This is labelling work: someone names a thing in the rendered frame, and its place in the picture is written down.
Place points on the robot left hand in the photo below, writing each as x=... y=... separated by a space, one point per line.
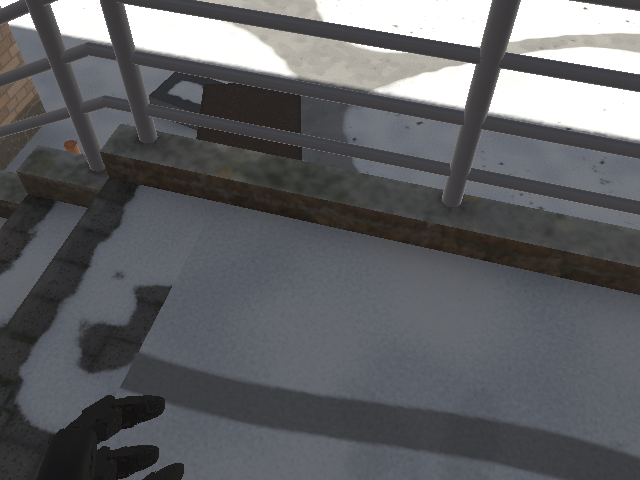
x=72 y=453

